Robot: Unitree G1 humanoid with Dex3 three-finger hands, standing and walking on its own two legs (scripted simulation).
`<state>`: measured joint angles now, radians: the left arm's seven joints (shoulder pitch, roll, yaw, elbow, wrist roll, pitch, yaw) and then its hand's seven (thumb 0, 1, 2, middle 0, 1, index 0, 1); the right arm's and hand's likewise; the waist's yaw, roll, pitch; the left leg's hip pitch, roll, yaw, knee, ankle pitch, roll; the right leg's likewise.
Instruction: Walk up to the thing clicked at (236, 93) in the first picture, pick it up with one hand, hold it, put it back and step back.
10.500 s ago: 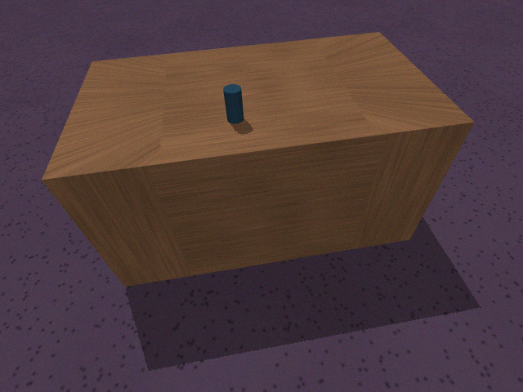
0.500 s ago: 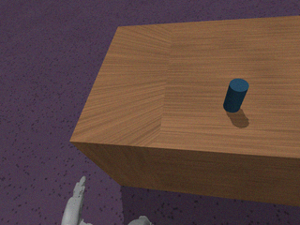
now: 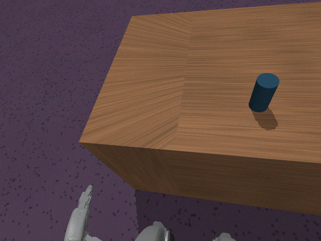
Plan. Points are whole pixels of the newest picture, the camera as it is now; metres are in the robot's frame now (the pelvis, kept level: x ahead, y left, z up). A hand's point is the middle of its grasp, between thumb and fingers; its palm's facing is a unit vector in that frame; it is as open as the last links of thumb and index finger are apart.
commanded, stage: go down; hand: right
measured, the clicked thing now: (262, 93) +0.53 -0.19 -0.01
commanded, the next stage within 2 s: approach in 0.34 s
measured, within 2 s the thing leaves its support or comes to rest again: neither
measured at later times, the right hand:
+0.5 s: hand out of the picture +0.42 -0.39 +0.12, palm faces +0.22 +0.97 +0.00, open 17.6 cm
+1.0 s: hand (301, 106) +0.47 -0.27 +0.01, palm faces +0.13 +0.99 +0.04, open 17.5 cm
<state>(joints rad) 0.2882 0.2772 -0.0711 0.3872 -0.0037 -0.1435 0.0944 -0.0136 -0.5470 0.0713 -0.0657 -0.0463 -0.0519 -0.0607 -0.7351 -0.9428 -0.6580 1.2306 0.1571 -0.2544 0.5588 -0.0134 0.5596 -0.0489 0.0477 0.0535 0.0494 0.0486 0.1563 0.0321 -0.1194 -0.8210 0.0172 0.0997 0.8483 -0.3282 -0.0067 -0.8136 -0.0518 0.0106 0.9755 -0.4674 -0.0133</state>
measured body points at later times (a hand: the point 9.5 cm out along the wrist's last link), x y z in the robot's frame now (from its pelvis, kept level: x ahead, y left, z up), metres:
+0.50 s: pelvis +0.00 -0.01 +0.00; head +0.09 -0.05 +0.44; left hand +0.15 +0.26 -0.04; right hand +0.40 -0.44 +0.12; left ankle +0.04 +0.13 -0.68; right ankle +0.00 -0.10 -0.68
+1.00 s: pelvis -0.01 +0.00 -0.03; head +0.12 -0.05 +0.40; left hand +0.14 +0.28 -0.03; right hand +0.46 -0.33 +0.01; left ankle +0.04 +0.13 -0.68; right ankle +0.00 -0.10 -0.68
